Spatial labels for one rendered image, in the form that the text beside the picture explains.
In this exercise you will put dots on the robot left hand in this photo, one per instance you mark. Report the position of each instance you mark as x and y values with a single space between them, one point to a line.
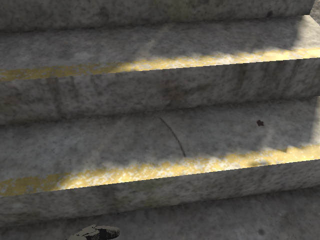
95 232

